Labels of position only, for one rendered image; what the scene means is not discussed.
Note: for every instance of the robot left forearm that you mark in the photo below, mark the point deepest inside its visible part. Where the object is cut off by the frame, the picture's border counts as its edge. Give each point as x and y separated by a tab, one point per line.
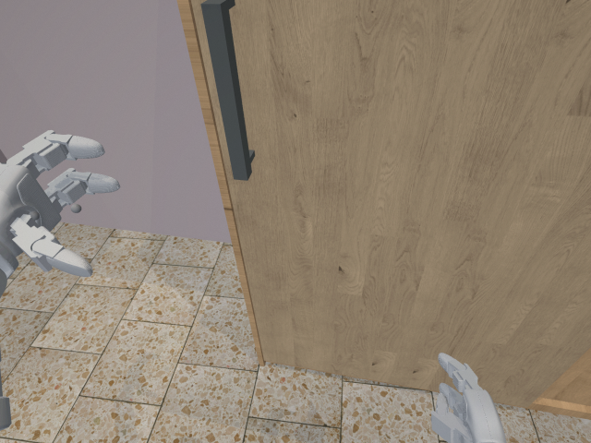
8	264

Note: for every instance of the handle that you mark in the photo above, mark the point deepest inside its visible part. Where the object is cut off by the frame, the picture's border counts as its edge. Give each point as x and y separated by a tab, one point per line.
220	40

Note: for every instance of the wardrobe door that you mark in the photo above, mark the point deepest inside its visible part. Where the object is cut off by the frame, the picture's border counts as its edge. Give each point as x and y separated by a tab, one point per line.
421	185
574	385

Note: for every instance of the robot left hand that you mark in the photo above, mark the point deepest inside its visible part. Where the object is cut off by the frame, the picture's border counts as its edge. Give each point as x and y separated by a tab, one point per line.
20	194

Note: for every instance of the robot right hand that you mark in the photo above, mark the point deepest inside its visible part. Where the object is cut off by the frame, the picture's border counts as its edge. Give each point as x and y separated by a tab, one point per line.
475	418

